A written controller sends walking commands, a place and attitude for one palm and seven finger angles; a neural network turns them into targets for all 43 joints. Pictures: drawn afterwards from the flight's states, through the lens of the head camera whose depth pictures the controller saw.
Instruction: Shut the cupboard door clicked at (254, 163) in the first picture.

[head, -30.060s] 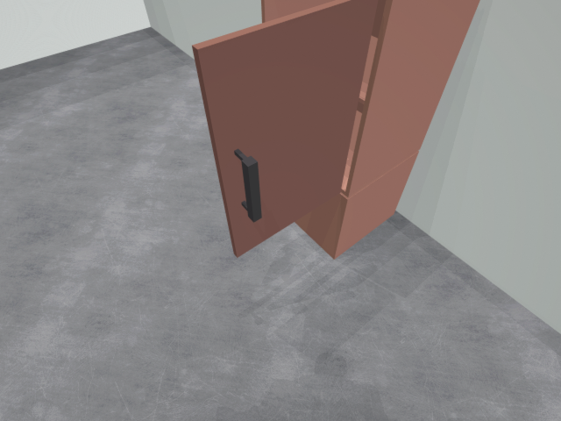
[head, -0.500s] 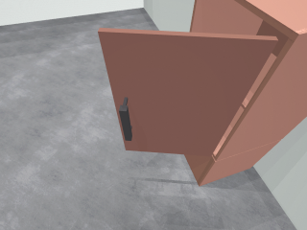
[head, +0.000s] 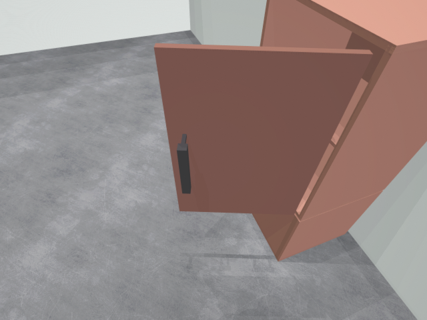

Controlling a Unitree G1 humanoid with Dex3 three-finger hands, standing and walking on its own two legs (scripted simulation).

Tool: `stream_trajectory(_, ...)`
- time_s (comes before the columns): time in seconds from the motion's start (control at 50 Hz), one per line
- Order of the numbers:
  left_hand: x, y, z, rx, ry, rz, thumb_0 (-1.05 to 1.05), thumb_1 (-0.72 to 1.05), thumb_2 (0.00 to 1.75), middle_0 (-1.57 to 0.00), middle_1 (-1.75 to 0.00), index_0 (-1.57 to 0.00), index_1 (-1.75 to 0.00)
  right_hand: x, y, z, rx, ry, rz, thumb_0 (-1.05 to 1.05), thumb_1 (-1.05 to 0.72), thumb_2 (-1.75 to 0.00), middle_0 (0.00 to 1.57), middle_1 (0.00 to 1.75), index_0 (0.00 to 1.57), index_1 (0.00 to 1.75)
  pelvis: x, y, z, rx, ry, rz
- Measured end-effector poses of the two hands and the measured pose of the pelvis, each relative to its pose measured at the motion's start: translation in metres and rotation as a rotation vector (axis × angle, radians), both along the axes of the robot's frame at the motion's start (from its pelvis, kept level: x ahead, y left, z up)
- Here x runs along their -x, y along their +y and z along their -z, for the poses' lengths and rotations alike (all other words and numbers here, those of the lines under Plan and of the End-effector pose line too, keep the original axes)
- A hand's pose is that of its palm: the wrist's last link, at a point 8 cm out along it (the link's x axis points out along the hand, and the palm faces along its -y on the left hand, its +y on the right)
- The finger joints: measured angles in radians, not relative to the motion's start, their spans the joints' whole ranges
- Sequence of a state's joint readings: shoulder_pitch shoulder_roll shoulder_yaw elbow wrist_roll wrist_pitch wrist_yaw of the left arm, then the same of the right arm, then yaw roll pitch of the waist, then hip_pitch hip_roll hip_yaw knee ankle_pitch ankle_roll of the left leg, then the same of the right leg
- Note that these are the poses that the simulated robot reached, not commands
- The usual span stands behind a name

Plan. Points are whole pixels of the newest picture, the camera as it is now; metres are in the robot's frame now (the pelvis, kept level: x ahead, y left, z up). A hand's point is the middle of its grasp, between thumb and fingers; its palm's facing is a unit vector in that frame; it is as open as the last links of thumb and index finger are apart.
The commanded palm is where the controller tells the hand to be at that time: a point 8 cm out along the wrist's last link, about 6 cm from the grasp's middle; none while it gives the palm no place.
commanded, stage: come to a stop and stand still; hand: left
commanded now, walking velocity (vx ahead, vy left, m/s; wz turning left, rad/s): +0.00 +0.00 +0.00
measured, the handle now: (185, 164) +0.50 +0.11 -0.05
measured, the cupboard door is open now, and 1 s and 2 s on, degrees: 67 67 67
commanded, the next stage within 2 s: look again from close up in 0.34 s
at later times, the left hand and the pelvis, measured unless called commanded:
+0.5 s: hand out of the picture -0.04 +0.17 -0.16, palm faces +0.00 -0.98 -0.22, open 7.4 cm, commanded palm none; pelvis -0.02 -0.01 +0.01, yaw +0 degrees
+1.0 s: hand out of the picture +0.07 +0.16 -0.15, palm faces -0.02 -0.97 -0.24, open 7.4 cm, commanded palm none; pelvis +0.01 -0.04 +0.01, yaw +0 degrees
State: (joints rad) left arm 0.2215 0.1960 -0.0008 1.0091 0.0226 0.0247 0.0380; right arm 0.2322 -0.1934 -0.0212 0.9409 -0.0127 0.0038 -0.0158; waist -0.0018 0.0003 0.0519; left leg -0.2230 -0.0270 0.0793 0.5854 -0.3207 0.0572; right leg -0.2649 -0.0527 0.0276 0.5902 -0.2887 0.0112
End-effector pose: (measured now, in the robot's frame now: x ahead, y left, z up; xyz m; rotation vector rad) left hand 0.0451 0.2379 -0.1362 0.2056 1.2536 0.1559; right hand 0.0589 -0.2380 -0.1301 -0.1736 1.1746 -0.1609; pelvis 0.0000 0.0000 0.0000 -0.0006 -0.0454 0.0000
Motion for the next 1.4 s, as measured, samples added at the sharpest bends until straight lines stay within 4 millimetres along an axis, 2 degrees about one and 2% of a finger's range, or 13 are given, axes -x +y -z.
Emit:
stream_trajectory(0.06, 0.009, 0.011, -0.006, -0.022, -0.011, 0.003, 0.01, 0.91, 0.9, -0.2, -0.29, -0.2, -0.29, 0.011, 0.014, 0.005, -0.032, -0.003, 0.002, 0.0, -0.92, -0.9, 0.2, 0.3, 0.2, 0.3, 0.008, 0.005, 0.0, -0.005, -0.008, 0.005)
stream_trajectory(0.2, 0.044, 0.019, -0.013, -0.045, 0.034, -0.003, 0.01, 0.91, 0.9, -0.2, -0.29, -0.2, -0.29, 0.035, 0.015, 0.009, -0.054, 0.033, -0.007, 0.0, -0.93, -0.9, 0.2, 0.3, 0.21, 0.3, 0.021, 0.008, -0.003, -0.015, 0.003, 0.005)
stream_trajectory(0.42, 0.088, -0.008, -0.01, 0.0, 0.146, -0.034, 0.01, 0.91, 0.9, -0.2, -0.29, -0.2, -0.29, 0.061, -0.01, 0.007, -0.029, 0.117, 0.004, 0.01, -0.91, -0.9, 0.2, 0.3, 0.2, 0.3, 0.02, -0.006, -0.007, -0.02, 0.02, 0.001)
stream_trajectory(0.54, 0.078, -0.024, -0.007, 0.025, 0.146, -0.023, 0.01, 0.91, 0.9, -0.2, -0.29, -0.2, -0.29, 0.063, -0.025, 0.003, -0.01, 0.143, 0.015, 0.01, -0.91, -0.9, 0.2, 0.3, 0.2, 0.3, 0.016, -0.016, -0.009, -0.019, 0.027, 0.0)
stream_trajectory(0.74, 0.027, -0.035, -0.008, 0.026, 0.065, 0.007, 0.01, 0.91, 0.9, -0.2, -0.29, -0.2, -0.29, 0.052, -0.038, -0.001, 0.001, 0.164, 0.012, 0.01, -0.91, -0.9, 0.2, 0.3, 0.2, 0.3, 0.003, -0.03, -0.011, -0.016, 0.034, -0.006)
stream_trajectory(0.92, -0.013, -0.034, -0.013, 0.004, 0.01, 0.029, 0.01, 0.91, 0.9, -0.2, -0.29, -0.2, -0.29, 0.03, -0.04, 0.0, -0.008, 0.149, 0.007, 0.01, -0.91, -0.9, 0.2, 0.3, 0.2, 0.3, -0.01, -0.036, -0.012, -0.014, 0.035, -0.003)
stream_trajectory(1.1, -0.03, -0.03, -0.016, -0.02, -0.012, 0.024, 0.01, 0.91, 0.9, -0.2, -0.29, -0.2, -0.29, 0.008, -0.044, -0.001, -0.004, 0.128, -0.002, 0.01, -0.91, -0.9, 0.2, 0.3, 0.2, 0.3, -0.019, -0.039, -0.012, -0.007, 0.035, -0.004)
stream_trajectory(1.14, -0.054, -0.019, -0.033, -0.017, -0.207, -0.081, 0.01, 0.9, 0.9, -0.2, -0.3, -0.2, -0.3, -0.003, -0.048, -0.005, 0.044, 0.024, -0.01, 0.01, -0.9, -0.9, 0.2, 0.3, 0.21, 0.3, -0.017, -0.04, -0.006, -0.01, 0.026, -0.015)
stream_trajectory(1.18, -0.085, -0.011, -0.069, -0.047, -0.496, -0.105, 0.02, 0.91, 0.9, -0.21, -0.3, -0.21, -0.3, -0.022, -0.052, -0.01, 0.067, -0.115, -0.023, 0.01, -0.9, -0.9, 0.2, 0.3, 0.21, 0.3, -0.018, -0.041, 0.0, -0.018, 0.028, -0.034)
stream_trajectory(1.24, -0.118, -0.014, -0.12, -0.033, -0.836, -0.113, 0.02, 0.91, 0.9, -0.22, -0.32, -0.22, -0.32, -0.058, -0.053, -0.019, 0.053, -0.323, -0.048, 0.01, -0.9, -0.9, 0.2, 0.3, 0.2, 0.3, -0.018, -0.04, 0.007, -0.009, 0.059, -0.065)
stream_trajectory(1.28, -0.128, -0.02, -0.138, 0.006, -1.014, -0.082, 0.02, 0.91, 0.9, -0.24, -0.34, -0.24, -0.34, -0.083, -0.053, -0.025, 0.043, -0.445, -0.068, 0.01, -0.9, -0.9, 0.2, 0.3, 0.2, 0.3, -0.014, -0.041, 0.014, -0.01, 0.095, -0.072)
stream_trajectory(1.34, -0.122, -0.035, -0.131, 0.099, -1.179, -0.01, 0.01, 0.91, 0.9, -0.28, -0.38, -0.28, -0.38, -0.116, -0.05, -0.033, 0.041, -0.583, -0.129, 0.01, -0.9, -0.9, 0.2, 0.3, 0.2, 0.3, -0.004, -0.045, 0.032, -0.018, 0.163, -0.066)
stream_trajectory(1.4, -0.098, -0.047, -0.096, 0.175, -1.212, 0.083, 0.01, 0.91, 0.9, -0.32, -0.43, -0.32, -0.43, -0.142, -0.047, -0.031, 0.058, -0.668, -0.223, 0.01, -0.9, -0.9, 0.2, 0.3, 0.2, 0.3, 0.007, -0.05, 0.057, -0.017, 0.228, -0.067)
